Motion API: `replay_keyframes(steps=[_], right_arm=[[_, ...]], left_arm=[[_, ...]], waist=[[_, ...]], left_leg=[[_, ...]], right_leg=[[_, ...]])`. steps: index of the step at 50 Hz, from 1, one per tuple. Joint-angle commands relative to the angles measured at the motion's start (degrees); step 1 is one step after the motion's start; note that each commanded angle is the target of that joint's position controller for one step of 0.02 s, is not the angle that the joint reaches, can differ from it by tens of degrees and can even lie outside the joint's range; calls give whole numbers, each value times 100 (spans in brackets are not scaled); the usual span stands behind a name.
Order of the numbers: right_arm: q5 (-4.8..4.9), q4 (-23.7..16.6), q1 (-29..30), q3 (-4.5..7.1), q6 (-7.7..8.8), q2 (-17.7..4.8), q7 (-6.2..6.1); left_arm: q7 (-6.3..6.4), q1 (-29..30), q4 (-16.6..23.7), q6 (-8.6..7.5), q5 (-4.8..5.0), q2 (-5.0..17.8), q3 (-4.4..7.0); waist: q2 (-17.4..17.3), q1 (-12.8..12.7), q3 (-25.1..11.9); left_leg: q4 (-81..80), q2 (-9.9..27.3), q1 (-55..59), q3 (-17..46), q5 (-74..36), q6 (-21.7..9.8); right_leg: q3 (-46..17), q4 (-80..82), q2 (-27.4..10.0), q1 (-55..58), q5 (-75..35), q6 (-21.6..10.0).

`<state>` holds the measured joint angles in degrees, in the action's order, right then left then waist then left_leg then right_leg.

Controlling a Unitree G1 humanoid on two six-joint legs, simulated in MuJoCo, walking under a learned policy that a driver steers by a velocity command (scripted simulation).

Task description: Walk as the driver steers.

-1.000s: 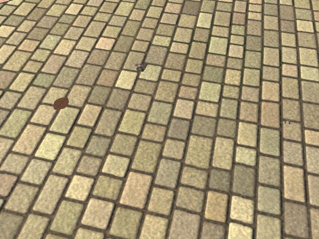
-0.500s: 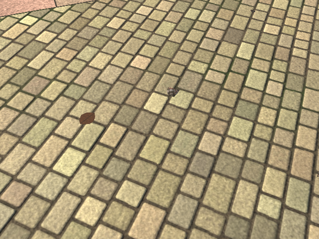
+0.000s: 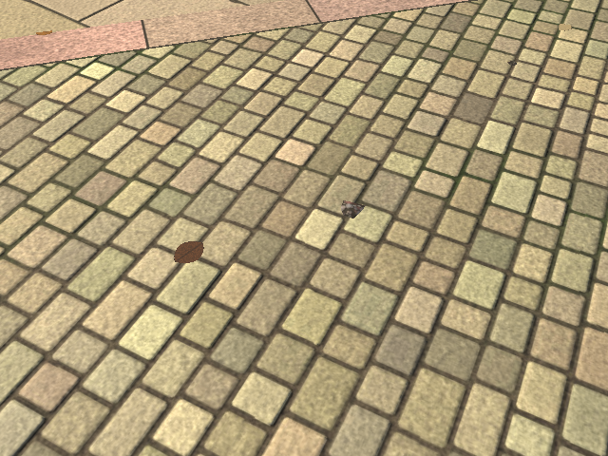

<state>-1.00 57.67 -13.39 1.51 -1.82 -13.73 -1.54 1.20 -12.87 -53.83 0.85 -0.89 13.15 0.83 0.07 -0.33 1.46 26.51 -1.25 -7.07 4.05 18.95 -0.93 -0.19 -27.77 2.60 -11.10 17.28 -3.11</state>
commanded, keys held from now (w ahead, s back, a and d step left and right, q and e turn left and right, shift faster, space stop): w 0.78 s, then w+e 0.22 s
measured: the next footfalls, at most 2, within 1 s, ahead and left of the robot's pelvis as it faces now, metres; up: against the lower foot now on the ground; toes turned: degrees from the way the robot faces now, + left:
left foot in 0.64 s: +0.41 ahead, +0.09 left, +0.00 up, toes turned +3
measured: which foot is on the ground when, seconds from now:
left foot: down 0.00-0.20, up 0.22-0.62, down 0.64-1.00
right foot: down 0.00-0.66, up 0.68-1.00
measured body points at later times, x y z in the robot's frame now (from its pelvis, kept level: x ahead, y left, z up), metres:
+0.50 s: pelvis +0.15 -0.02 +0.00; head +0.18 -0.02 +0.45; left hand +0.07 +0.22 -0.14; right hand +0.31 -0.25 -0.13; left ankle +0.27 +0.11 -0.69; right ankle +0.03 -0.10 -0.74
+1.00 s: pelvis +0.42 +0.03 +0.00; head +0.44 +0.04 +0.45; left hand +0.55 +0.27 -0.13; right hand +0.37 -0.21 -0.14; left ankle +0.37 +0.08 -0.74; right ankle +0.56 -0.13 -0.67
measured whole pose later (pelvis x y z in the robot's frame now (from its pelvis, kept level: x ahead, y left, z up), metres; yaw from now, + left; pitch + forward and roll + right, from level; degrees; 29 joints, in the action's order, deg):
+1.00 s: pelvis +0.42 +0.03 +0.00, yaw -4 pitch -1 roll +1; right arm -1.0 59.9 -23.5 1.9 5.9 -11.1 -0.3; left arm -2.1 -9.1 -54.0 -1.4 -1.4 12.9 2.6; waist 2.2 1.2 2.2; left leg 10.9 -5.4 1.2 -8.7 12.2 -5.6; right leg -1.7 -50.5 -4.6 -38.4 1.9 -3.0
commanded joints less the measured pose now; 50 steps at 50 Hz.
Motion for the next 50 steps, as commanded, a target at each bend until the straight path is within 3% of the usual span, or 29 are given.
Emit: replay_keyframes(steps=[1,3,4,5,7,9,10,11,12,13,14,16,20,24,26,29,31,32,33,34,35,36,37,39,41,43,46,50], right_arm=[[-4,-69,-319,124,126,-708,-10],[10,61,-747,197,215,-900,-11],[-4,82,-738,254,250,-1017,-4],[-14,55,-704,263,285,-981,17],[-7,28,-512,284,348,-971,60],[56,-82,-104,283,373,-846,77],[33,-188,84,253,420,-710,76],[84,-413,287,133,482,-284,125],[-31,-546,402,202,511,-562,136],[-100,-485,372,239,506,-669,160],[-67,-397,231,198,534,-490,225],[-98,-389,237,183,546,-403,321],[-124,-575,694,147,455,-298,386],[-55,-987,1635,29,437,-116,410],[-27,-1098,1790,24,419,-171,395],[-35,-1047,1366,115,441,-379,304],[-54,-579,-50,254,514,-581,208],[-154,-341,-908,362,563,-857,142],[-284,-307,-1478,485,579,-1412,111],[-82,-320,-1191,483,512,-1370,187],[35,-428,-446,416,502,-1071,198],[59,-519,-14,313,548,-668,223],[30,-498,143,258,602,-491,223],[18,-335,16,172,701,-263,190],[12,-209,-300,184,804,-347,174],[-1,-135,-519,201,841,-450,157],[-4,-66,-846,164,844,-391,129],[15,-10,-1083,111,863,-340,77]], left_arm=[[-70,152,277,-34,-31,688,203],[-137,472,410,-172,-54,439,160],[-154,556,457,-238,-95,414,155],[-168,622,490,-296,-99,525,187],[-219,363,466,-392,-56,518,199],[-211,-556,98,-451,7,444,232],[-156,-1257,-146,-481,-7,659,317],[-99,-1992,-298,-516,-71,1258,473],[-122,-2341,-475,-477,-55,1399,511],[-124,-1761,-327,-460,-83,1035,408],[-135,-1309,-169,-489,-69,819,348],[-120,-1018,-118,-567,-44,667,275],[-97,-1549,-431,-643,-4,547,195],[-77,-1599,-524,-640,-12,564,151],[-69,-1626,-580,-651,-11,642,159],[-45,-1432,-608,-657,1,747,176],[-38,-1286,-603,-603,-8,811,195],[-56,-1338,-551,-588,-1,723,162],[-115,-1832,-387,-571,116,70,29],[-123,-1899,-450,-555,73,378,149],[-117,-1349,-295,-536,10,601,227],[-154,-977,-206,-572,-12,549,215],[-173,-885,-208,-559,-21,418,210],[-234,-1031,-273,-423,-132,239,190],[-277,-957,-257,-323,-110,173,197],[-299,-499,-101,-252,-88,212,216],[-325,175,133,-240,-50,240,231],[-363,875,389,-289,-39,97,155]], waist=[[-505,128,796],[-1016,323,807],[-1161,321,882],[-1000,331,832],[-952,93,786],[-743,-384,651],[-290,-674,492],[1202,-941,211],[1373,-866,310],[486,-481,636],[247,-255,694],[315,-56,630],[443,-97,477],[572,-217,639],[627,-212,655],[546,100,426],[376,695,-334],[152,977,-797],[-997,755,-1565],[-1015,661,-1712],[-579,345,-685],[-272,256,-155],[-210,67,63],[-278,-177,97],[-247,-212,109],[-247,-159,300],[-198,-3,472],[-238,158,511]], left_leg=[[-913,521,-860,1054,2421,-706],[-1625,1170,-219,2108,2615,-1079],[-1841,1528,-37,2476,2388,-1252],[-1903,1612,-38,2517,2111,-1308],[-1713,1504,-248,2156,1569,-1238],[-1187,954,-1228,1336,984,-896],[-442,642,-2019,906,614,-702],[1424,-133,-2985,-69,552,-394],[2615,-268,-3542,-279,1202,-398],[3276,130,-3624,-5,872,-492],[3408,317,-3500,-6,397,-514],[3283,536,-3302,-177,-219,-411],[2945,482,-3428,-616,-652,-140],[1522,323,-2855,-924,-1256,-80],[1022,234,-2393,-1008,-1435,-198],[712,40,-1636,-1002,-1296,-496],[267,-255,-132,-1085,-1191,-711],[127,315,1132,-471,-745,-883],[-273,2064,2493,2123,542,-1409],[-1312,2474,2278,3960,1046,-1774],[-1402,2234,1434,3055,1427,-1589],[-1594,1986,600,2285,922,-1466],[-1731,1701,91,1720,289,-1278],[-1843,1378,-439,984,-710,-1112],[-1949,1346,-447,559,-1217,-1114],[-2154,1318,-362,232,-1168,-1046],[-2226,1237,-22,-206,-1580,-860],[-2131,1148,313,-805,-2519,-653]], right_leg=[[-680,246,-339,-769,2031,-360],[-79,-632,-18,-1381,1052,-195],[195,-912,-47,-1581,548,-160],[137,-1071,-156,-1599,547,-168],[170,-699,-226,-1133,694,-235],[372,252,27,643,118,-254],[-162,589,-238,1754,199,-310],[-2345,1618,-1502,2542,1702,-710],[-3723,2039,-2416,2359,1765,-1088],[-3287,1897,-2328,1887,1646,-1128],[-2801,1945,-2084,1543,1282,-1039],[-1974,2129,-1696,1325,294,-865],[-985,1983,-1409,1495,-2207,-837],[-475,2036,-1219,987,-2828,-783],[-425,2069,-1319,915,-3063,-749],[-281,1441,-1496,1244,-4643,-610],[-26,-302,-1289,1223,-5451,-431],[97,-1689,-1054,324,-4202,-353],[389,-3883,-294,-1329,-708,-135],[-255,-4898,180,-2096,1150,-202],[-383,-4998,-269,-2490,601,-281],[-329,-4678,-490,-2390,129,-293],[-310,-4330,-670,-2121,-86,-284],[-277,-3917,-810,-1604,-188,-170],[-230,-3768,-793,-1703,-307,-102],[-251,-3513,-833,-2187,-683,-45],[-270,-2935,-778,-2802,-1298,17],[133,-1798,-644,-2724,-1946,30]])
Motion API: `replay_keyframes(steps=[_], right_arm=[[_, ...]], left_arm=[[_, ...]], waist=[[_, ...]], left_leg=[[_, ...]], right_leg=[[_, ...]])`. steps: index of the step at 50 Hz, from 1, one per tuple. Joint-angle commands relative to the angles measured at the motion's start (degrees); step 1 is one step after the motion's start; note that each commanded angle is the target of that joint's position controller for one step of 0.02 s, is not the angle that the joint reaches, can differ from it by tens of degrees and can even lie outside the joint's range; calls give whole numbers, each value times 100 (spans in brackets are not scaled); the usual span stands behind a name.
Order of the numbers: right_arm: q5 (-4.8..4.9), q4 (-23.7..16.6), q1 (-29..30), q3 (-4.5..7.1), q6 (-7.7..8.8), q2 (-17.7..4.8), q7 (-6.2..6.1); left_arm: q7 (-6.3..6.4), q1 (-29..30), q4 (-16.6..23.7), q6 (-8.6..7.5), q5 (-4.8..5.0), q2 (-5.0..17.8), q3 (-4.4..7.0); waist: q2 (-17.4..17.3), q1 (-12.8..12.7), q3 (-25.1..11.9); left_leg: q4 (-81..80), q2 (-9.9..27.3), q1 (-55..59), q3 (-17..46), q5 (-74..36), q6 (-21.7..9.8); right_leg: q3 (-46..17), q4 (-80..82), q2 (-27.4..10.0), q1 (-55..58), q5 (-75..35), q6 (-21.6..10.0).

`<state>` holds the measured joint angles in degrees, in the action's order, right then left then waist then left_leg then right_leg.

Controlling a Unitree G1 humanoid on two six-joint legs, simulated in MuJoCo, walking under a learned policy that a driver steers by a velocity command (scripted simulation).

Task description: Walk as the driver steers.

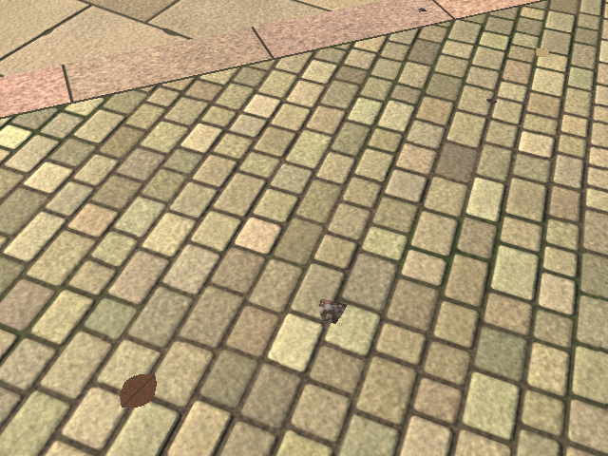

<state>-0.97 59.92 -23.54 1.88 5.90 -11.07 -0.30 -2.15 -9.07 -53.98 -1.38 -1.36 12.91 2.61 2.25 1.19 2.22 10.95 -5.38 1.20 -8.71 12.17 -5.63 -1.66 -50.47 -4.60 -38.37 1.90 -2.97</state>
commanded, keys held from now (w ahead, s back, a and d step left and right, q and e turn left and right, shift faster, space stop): w+e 0.16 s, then no key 0.84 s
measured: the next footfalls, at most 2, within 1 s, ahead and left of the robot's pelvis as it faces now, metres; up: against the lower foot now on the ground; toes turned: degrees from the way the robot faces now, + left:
right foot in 0.22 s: +0.27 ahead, -0.09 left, +0.00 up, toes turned -11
left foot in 0.68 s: +0.38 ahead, +0.06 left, +0.00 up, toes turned -8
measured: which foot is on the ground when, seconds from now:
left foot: down 0.00-0.22, up 0.24-0.66, down 0.68-1.00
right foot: up 0.00-0.20, down 0.22-1.00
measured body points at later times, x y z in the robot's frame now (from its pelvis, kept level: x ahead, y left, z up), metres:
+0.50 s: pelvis +0.23 -0.04 +0.00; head +0.27 -0.06 +0.45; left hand +0.31 +0.20 -0.14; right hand +0.27 -0.30 -0.15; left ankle +0.33 +0.10 -0.68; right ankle +0.23 -0.09 -0.74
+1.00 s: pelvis +0.30 -0.02 +0.00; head +0.31 -0.01 +0.45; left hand +0.34 +0.21 -0.16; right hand +0.29 -0.24 -0.16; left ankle +0.34 +0.07 -0.74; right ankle +0.23 -0.09 -0.74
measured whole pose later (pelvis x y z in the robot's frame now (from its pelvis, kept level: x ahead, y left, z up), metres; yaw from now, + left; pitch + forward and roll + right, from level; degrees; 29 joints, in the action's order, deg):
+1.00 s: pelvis +0.30 -0.02 +0.00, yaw -10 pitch -2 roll +0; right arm -0.5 62.1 -14.1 0.2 0.6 -8.8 -2.5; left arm 2.6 -16.3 -64.5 -0.4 -0.6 9.5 -0.2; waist 0.3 -0.1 2.0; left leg 22.5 -1.6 -10.8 -2.9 10.1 -2.5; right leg 2.0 -20.2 2.7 -2.4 16.1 -3.2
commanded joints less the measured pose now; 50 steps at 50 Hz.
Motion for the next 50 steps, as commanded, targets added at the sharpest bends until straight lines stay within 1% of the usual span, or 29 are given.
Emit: replay_keyframes(steps=[1,4,6,8,9,10,11,12,13,14,15,16,17,18,21,24,27,31,33,34,35,36,37,38,40,41,42,45,50], right_arm=[[9,-193,-185,65,91,-599,-70],[-21,-60,-513,57,51,-628,-147],[-37,-44,-490,71,10,-730,-196],[-53,-69,-372,113,-44,-893,-252],[-69,-76,-341,126,-94,-926,-250],[-24,-109,-280,129,-124,-947,-231],[67,-313,-108,86,-93,-832,-193],[286,-526,-657,5,-70,-317,-105],[144,-553,-185,126,-80,-841,-123],[180,-704,233,88,-47,-648,-118],[134,-650,255,76,-47,-588,-123],[4,-668,372,111,-135,-610,-114],[-93,-602,178,97,-262,-513,-98],[-124,-571,88,99,-366,-428,-85],[-70,-525,-6,85,-498,-295,-54],[-43,-584,397,74,-532,-337,-79],[3,-628,764,53,-564,-363,-139],[6,-538,859,29,-569,-371,-235],[-10,-410,645,-14,-521,-281,-268],[-48,-324,449,-1,-462,-438,-288],[-93,-295,333,45,-403,-786,-294],[19,-265,603,13,-430,-729,-263],[5,-302,805,-63,-444,-423,-206],[0,-310,942,-83,-455,-334,-175],[31,-212,822,-87,-479,-342,-214],[61,-129,728,-80,-485,-359,-235],[75,-76,690,-75,-488,-358,-241],[54,18,674,-78,-492,-328,-234],[49,191,636,-93,-504,-283,-233]], left_arm=[[-37,687,482,-69,2,89,-48],[-52,1109,700,-87,-15,63,-89],[-42,1030,744,-100,-25,116,-64],[3,509,627,-96,-43,245,7],[27,-80,444,-128,-73,336,64],[55,-876,191,-200,-148,466,147],[123,-1633,29,-246,-259,867,281],[180,-1466,136,-176,-138,1388,422],[195,-1510,121,-110,105,1253,400],[226,-986,159,-125,110,1028,320],[228,-697,143,-139,109,637,220],[258,-524,137,-166,130,443,154],[279,-392,127,-187,124,342,103],[275,-439,92,-233,107,347,77],[261,-521,-6,-314,38,572,73],[267,-590,-88,-272,36,511,4],[299,-793,-214,-213,15,496,-37],[360,-794,-333,-127,-26,424,-91],[398,-650,-365,-91,31,392,-120],[411,-728,-373,-96,43,345,-138],[412,-1146,-404,-90,28,279,-131],[419,-1705,-650,-2,113,17,-164],[458,-1556,-730,61,73,143,-160],[463,-1333,-729,88,65,225,-136],[434,-1000,-707,103,71,321,-110],[422,-1004,-733,96,71,229,-141],[426,-1029,-780,83,74,142,-174],[468,-1052,-911,67,79,104,-201],[497,-1103,-1051,80,80,31,-240]], waist=[[-471,69,458],[-488,200,499],[-578,86,368],[-789,-185,22],[-816,-406,-238],[-772,-760,-599],[-400,-1101,-1141],[1213,-627,-1999],[-270,-703,-2017],[-163,-547,-1309],[-452,-331,-628],[-432,-177,-318],[-353,-11,-239],[-309,60,-264],[-102,207,-441],[206,91,-464],[318,-91,-488],[306,-159,-302],[115,19,-178],[-186,42,-266],[-657,-260,-392],[-1182,-475,-416],[-1038,-402,-283],[-874,-345,-57],[-699,-198,16],[-665,-183,-9],[-562,-174,-24],[-303,-140,5],[-238,-121,75]], left_leg=[[-540,1593,-359,368,-2125,-164],[-228,1742,317,120,-3049,-145],[264,1835,663,-63,-4382,-94],[1203,1915,854,-225,-6051,-52],[2081,1912,773,-238,-6389,-62],[3249,1829,306,-294,-5737,-3],[4961,1591,-1019,-344,-3582,121],[7421,265,-3292,-165,2090,464],[7533,522,-3496,926,1633,422],[7213,734,-3654,1049,1290,407],[6605,904,-3477,1011,1117,407],[6135,1005,-3262,1042,1003,423],[5864,982,-2853,990,919,464],[5623,921,-2600,959,838,497],[4919,813,-2478,825,442,588],[4011,811,-2464,717,-6,596],[3369,783,-2312,678,-191,561],[2571,737,-1929,731,212,449],[1415,775,-1284,774,-354,350],[976,1123,-653,1155,-1550,303],[1139,1744,-205,1742,-3116,155],[1228,2070,-601,1977,-3579,-344],[1113,1967,-984,1999,-3030,-298],[1048,1644,-1176,1766,-2327,-86],[974,1273,-1177,1487,-1658,149],[937,1214,-1070,1446,-1551,178],[929,1203,-959,1439,-1553,178],[923,1224,-825,1446,-1594,147],[867,1184,-847,1428,-1481,146]], right_leg=[[421,712,100,15,-449,-6],[757,1300,219,5,-213,-154],[964,1539,444,333,247,-339],[1178,1575,810,1003,858,-599],[1161,1761,988,1590,982,-743],[959,2360,1008,2644,471,-916],[-147,2429,36,4157,-310,-1256],[-3138,2490,-2018,5990,-2916,-2429],[-2681,2579,-1829,5594,-4044,-2386],[-1921,2752,-1679,4905,-4198,-2183],[-1409,3056,-1373,4047,-3882,-1788],[-1046,3265,-1068,3527,-3536,-1496],[-720,3408,-874,3073,-3525,-1355],[-555,3435,-773,2868,-3787,-1283],[-104,3401,-542,2836,-4464,-1146],[146,3338,-325,2968,-4247,-839],[103,3270,-382,3151,-3874,-755],[-224,3066,-605,3163,-3042,-875],[-363,2844,-588,2952,-2248,-713],[-394,2719,-426,2685,-1395,-473],[-201,2541,-18,2425,66,-300],[-6,2717,360,2681,1498,-195],[-36,2973,334,3018,1534,-153],[-158,3156,294,3078,1190,-151],[-272,3243,113,3176,565,-182],[-288,3263,53,3161,453,-174],[-285,3294,30,3138,431,-149],[-268,3376,30,3099,501,-96],[-256,3389,-4,3110,502,-83]])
